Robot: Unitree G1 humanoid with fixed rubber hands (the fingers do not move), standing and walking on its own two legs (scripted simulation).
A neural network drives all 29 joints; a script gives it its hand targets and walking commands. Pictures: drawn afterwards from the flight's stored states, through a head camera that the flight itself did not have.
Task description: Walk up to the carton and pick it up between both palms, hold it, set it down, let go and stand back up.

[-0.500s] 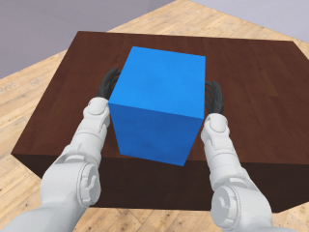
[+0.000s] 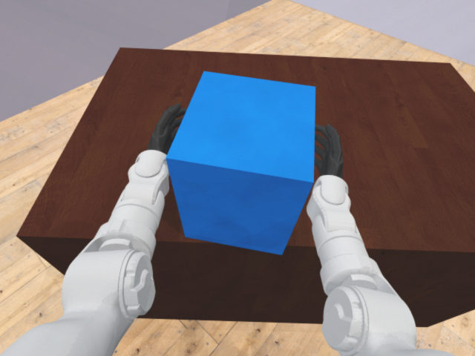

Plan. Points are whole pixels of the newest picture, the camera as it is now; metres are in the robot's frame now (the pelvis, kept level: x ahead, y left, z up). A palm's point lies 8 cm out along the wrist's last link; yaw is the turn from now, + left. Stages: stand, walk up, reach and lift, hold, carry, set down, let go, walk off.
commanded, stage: reach and lift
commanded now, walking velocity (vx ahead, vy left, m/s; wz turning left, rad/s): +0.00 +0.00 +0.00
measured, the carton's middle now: (245, 168) +0.44 -0.01 +0.05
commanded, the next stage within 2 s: none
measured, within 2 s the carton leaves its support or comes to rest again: leaves its support in 0.16 s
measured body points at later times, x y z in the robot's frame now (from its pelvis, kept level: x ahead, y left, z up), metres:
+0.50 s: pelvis -0.02 +0.00 +0.00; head +0.01 +0.01 +0.45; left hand +0.42 +0.13 +0.12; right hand +0.39 -0.16 +0.10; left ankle +0.00 +0.12 -0.73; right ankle +0.03 -0.15 -0.73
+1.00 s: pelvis -0.01 +0.00 +0.00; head -0.01 +0.01 +0.45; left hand +0.42 +0.13 +0.13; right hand +0.40 -0.17 +0.13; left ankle +0.00 +0.12 -0.73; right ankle +0.03 -0.15 -0.73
